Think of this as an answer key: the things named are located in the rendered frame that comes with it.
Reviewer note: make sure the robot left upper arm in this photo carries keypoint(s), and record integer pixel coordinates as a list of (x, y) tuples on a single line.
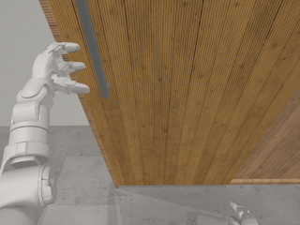
[(24, 194)]

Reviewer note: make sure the handle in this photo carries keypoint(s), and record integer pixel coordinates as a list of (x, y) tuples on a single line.
[(91, 40)]

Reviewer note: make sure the wardrobe door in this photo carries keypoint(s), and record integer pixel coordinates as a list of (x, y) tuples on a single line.
[(277, 155), (194, 84)]

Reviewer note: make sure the left robot hand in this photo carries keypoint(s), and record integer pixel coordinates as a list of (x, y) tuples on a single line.
[(46, 68)]

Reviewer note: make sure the right robot hand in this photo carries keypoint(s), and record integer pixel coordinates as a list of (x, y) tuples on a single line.
[(243, 213)]

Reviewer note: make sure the robot left forearm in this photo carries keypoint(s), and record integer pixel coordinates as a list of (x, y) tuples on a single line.
[(30, 127)]

